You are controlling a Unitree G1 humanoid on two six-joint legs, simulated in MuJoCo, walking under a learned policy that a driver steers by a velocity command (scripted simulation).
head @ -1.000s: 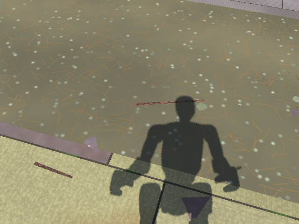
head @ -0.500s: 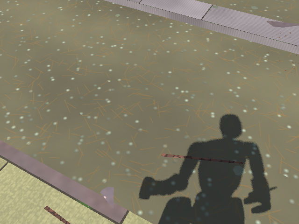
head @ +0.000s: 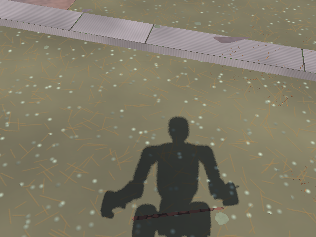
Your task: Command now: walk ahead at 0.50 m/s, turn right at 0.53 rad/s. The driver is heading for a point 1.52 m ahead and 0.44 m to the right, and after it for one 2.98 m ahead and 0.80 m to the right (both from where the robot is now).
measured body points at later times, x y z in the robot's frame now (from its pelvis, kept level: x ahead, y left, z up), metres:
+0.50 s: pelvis +0.25 -0.10 -0.01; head +0.28 -0.12 +0.44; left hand +0.44 +0.13 -0.10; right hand +0.30 -0.40 -0.11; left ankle +0.28 +0.08 -0.66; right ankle +0.26 -0.17 -0.74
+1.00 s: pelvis +0.52 -0.14 +0.00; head +0.54 -0.14 +0.45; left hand +0.76 +0.04 -0.11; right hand +0.46 -0.42 -0.11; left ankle +0.59 -0.06 -0.74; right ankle +0.44 -0.25 -0.67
